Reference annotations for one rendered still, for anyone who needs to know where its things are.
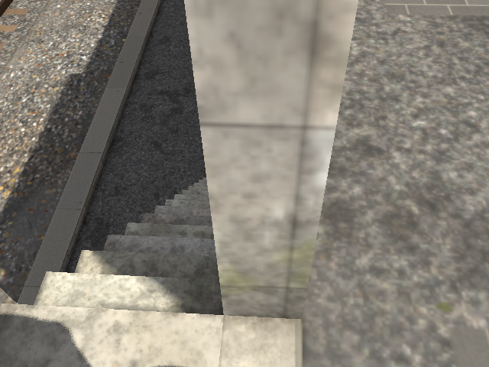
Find stairs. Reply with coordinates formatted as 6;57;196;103
34;177;224;315

